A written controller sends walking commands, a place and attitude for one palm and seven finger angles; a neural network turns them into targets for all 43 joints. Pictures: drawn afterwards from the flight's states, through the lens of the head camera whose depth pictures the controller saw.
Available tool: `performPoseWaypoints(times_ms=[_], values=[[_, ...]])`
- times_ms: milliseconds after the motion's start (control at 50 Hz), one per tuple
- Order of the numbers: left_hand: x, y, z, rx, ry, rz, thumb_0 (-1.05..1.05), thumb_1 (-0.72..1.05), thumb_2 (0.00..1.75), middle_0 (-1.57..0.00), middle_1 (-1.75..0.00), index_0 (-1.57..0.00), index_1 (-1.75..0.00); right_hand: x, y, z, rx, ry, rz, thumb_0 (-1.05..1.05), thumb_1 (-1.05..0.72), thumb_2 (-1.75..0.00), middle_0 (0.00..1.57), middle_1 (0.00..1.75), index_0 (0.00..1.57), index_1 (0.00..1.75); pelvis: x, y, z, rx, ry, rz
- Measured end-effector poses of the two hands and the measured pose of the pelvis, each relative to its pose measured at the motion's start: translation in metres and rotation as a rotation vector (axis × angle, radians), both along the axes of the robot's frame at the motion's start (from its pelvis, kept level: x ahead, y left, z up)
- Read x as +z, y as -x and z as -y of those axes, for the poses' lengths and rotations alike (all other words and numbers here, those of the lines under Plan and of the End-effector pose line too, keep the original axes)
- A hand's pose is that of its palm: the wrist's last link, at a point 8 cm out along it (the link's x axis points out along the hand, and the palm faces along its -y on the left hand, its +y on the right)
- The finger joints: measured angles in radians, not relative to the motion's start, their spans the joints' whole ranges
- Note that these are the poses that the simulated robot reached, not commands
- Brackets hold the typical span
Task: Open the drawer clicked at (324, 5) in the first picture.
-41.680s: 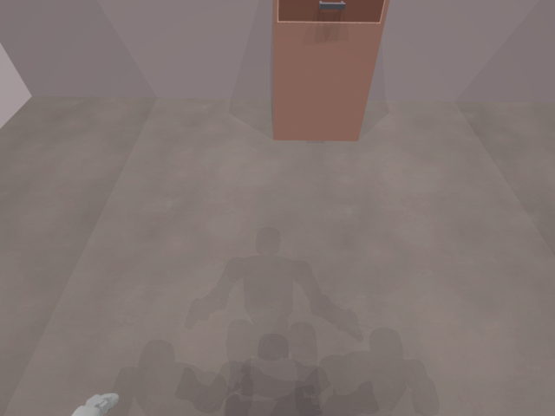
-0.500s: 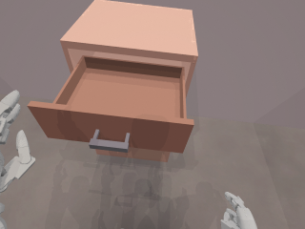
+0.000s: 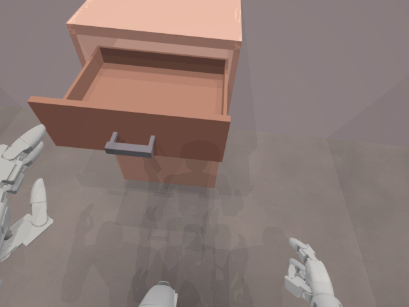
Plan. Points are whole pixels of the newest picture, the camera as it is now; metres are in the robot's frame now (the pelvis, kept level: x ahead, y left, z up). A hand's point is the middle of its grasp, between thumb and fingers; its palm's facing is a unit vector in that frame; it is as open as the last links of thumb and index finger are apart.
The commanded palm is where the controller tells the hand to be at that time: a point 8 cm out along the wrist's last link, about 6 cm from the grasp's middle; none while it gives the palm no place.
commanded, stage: stop stepping back and stand still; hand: left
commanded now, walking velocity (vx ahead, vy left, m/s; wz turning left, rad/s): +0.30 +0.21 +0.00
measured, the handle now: (131, 143) +0.47 +0.21 -0.01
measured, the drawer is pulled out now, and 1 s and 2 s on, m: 0.30 0.30 0.30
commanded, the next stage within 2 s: let the arm hang, fingers relaxed in 0.90 s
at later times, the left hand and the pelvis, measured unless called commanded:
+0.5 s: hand out of the picture +0.08 +0.23 +0.18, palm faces +0.41 -0.81 -0.41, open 7.4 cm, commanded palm +0.02 +0.27 +0.19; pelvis -0.10 -0.01 +0.00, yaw +2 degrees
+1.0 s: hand out of the picture +0.08 +0.25 +0.15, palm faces +0.40 -0.82 -0.41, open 7.4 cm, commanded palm none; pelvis -0.10 +0.00 +0.00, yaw +2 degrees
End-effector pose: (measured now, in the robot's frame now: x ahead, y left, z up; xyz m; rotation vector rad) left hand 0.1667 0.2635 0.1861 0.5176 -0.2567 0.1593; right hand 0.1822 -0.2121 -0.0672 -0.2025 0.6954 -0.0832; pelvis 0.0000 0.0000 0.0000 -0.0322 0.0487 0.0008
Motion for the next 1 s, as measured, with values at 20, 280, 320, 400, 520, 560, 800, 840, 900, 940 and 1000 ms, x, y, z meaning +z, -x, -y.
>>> performPoseWaypoints(times_ms=[20,280,320,400,520,560,800,840,900,940,1000], values=[[0.002,0.010,0.001,0.014,-0.002,-0.005,0.01,0.89,0.90,-0.21,-0.30,-0.21,-0.31,0.003,0.009,0.007,-0.015,0.016,-0.017,0.01,-0.90,-0.90,0.20,0.30,0.20,0.30,0.003,0.002,0.002,-0.001,-0.019,-0.006],[-0.014,0.085,-0.013,0.191,0.076,-0.008,0.01,0.89,0.90,-0.21,-0.30,-0.21,-0.31,0.019,0.080,0.039,-0.042,0.127,-0.006,0.01,-0.90,-0.90,0.20,0.30,0.20,0.30,0.005,0.061,0.009,0.039,-0.034,0.033],[-0.004,0.097,-0.008,0.169,0.052,0.020,0.01,0.89,0.90,-0.21,-0.30,-0.21,-0.31,0.020,0.088,0.034,-0.030,0.103,0.017,0.01,-0.90,-0.90,0.20,0.30,0.20,0.30,0.006,0.069,0.010,0.040,-0.032,0.043],[0.012,0.116,-0.001,0.155,0.019,0.083,0.01,0.89,0.90,-0.21,-0.30,-0.21,-0.31,0.016,0.106,0.024,-0.012,0.061,0.026,0.01,-0.90,-0.90,0.20,0.30,0.20,0.30,0.008,0.081,0.013,0.038,-0.022,0.049],[0.007,0.130,-0.007,0.184,0.035,0.110,0.01,0.89,0.90,-0.21,-0.30,-0.21,-0.31,0.001,0.133,0.021,-0.013,0.051,-0.012,0.01,-0.90,-0.90,0.20,0.30,0.20,0.30,0.001,0.100,0.011,0.031,-0.025,0.068],[-0.002,0.131,-0.010,0.193,0.060,0.100,0.01,0.89,0.90,-0.21,-0.30,-0.21,-0.31,-0.003,0.143,0.023,-0.028,0.061,-0.026,0.01,-0.90,-0.90,0.20,0.30,0.20,0.30,-0.001,0.103,0.009,0.027,-0.028,0.083],[-0.006,0.140,0.000,0.165,0.023,0.062,0.01,0.89,0.90,-0.21,-0.30,-0.21,-0.31,-0.018,0.173,0.031,-0.030,0.059,-0.099,0.01,-0.90,-0.90,0.20,0.30,0.20,0.30,-0.004,0.111,0.016,0.050,-0.008,0.072],[-0.006,0.141,-0.002,0.169,0.046,0.066,0.01,0.89,0.90,-0.21,-0.30,-0.21,-0.31,-0.016,0.171,0.034,-0.031,0.073,-0.119,0.01,-0.90,-0.90,0.20,0.30,0.20,0.30,-0.002,0.109,0.015,0.054,-0.007,0.066],[-0.011,0.140,-0.010,0.190,0.071,0.059,0.01,0.89,0.90,-0.21,-0.30,-0.21,-0.31,-0.010,0.165,0.035,-0.037,0.103,-0.113,0.01,-0.90,-0.90,0.20,0.30,0.20,0.30,-0.001,0.105,0.010,0.058,-0.003,0.060],[-0.015,0.137,-0.017,0.206,0.078,0.043,0.01,0.89,0.90,-0.21,-0.30,-0.21,-0.31,-0.004,0.158,0.034,-0.040,0.114,-0.094,0.01,-0.90,-0.90,0.20,0.30,0.20,0.30,0.001,0.103,0.007,0.051,-0.014,0.064],[-0.017,0.132,-0.021,0.213,0.064,0.016,0.01,0.89,0.90,-0.21,-0.30,-0.21,-0.31,0.005,0.144,0.027,-0.029,0.110,-0.044,0.01,-0.90,-0.90,0.20,0.30,0.20,0.30,0.004,0.101,0.005,0.039,-0.028,0.057]])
